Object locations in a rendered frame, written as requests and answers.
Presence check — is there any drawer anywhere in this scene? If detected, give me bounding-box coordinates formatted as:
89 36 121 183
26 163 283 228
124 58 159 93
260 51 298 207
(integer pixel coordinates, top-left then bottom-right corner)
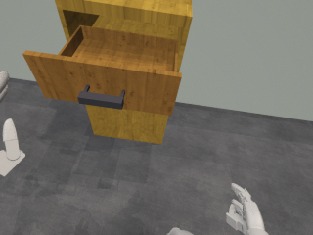
23 25 182 116

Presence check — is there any robot right hand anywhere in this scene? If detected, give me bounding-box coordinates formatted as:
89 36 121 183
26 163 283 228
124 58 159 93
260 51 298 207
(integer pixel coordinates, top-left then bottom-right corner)
226 183 265 235

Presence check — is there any right robot shin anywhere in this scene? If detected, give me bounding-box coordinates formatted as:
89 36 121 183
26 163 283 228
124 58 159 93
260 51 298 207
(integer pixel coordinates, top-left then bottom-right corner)
169 227 180 233

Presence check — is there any cabinet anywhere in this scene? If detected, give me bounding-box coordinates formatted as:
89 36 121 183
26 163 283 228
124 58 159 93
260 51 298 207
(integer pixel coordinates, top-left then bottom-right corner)
55 0 193 145

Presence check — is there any handle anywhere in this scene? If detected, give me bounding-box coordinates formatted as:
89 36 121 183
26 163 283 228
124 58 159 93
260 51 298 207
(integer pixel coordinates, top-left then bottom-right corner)
77 84 125 110

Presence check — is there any robot left hand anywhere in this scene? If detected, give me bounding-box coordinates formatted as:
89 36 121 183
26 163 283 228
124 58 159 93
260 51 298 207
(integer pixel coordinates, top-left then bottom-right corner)
0 70 25 176

